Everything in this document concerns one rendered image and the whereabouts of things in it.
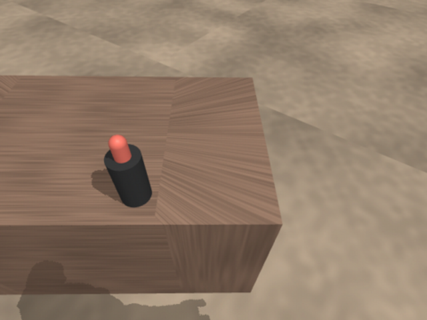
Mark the bottle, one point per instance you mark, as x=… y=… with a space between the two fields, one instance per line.
x=126 y=168

